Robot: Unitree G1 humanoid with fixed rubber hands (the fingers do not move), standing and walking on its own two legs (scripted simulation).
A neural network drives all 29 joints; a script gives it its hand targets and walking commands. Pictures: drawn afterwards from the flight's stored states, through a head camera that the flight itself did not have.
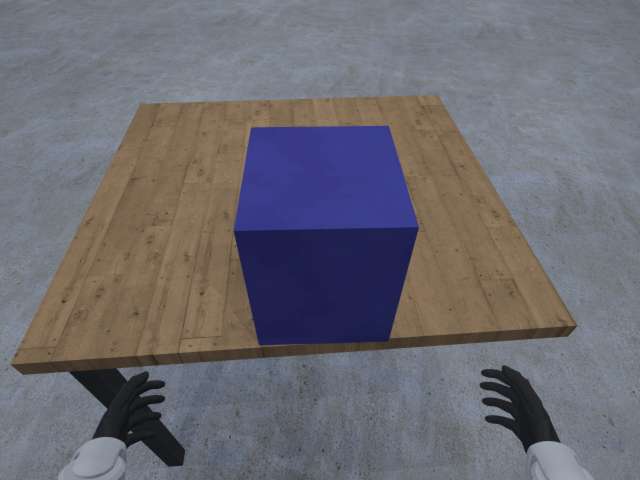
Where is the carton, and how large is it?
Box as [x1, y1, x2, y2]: [234, 126, 418, 344]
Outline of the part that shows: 388,126 251,127 234,225 234,234 259,344 356,342 388,340 418,228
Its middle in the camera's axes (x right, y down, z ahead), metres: +0.00 +0.00 +0.58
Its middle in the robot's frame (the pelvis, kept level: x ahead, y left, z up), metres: +0.43 +0.02 +0.05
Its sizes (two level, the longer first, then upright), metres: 0.210 0.200 0.250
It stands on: a table, 0.71 m high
